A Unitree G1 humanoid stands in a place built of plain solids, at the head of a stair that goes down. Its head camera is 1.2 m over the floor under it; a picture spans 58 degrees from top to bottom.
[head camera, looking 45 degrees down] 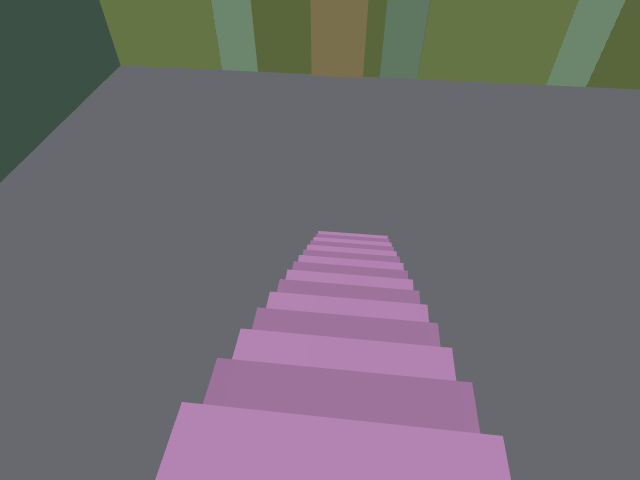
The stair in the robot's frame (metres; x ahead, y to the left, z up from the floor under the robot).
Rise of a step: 0.19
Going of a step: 0.25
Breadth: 0.89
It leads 6 degrees to the right of straight ahead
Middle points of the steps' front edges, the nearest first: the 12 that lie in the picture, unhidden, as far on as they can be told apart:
0.50 -0.05 0.00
0.75 -0.08 -0.19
1.00 -0.10 -0.38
1.25 -0.13 -0.57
1.50 -0.16 -0.76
1.75 -0.18 -0.95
2.00 -0.21 -1.15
2.25 -0.24 -1.34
2.50 -0.26 -1.53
2.75 -0.29 -1.72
3.00 -0.32 -1.91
3.25 -0.34 -2.10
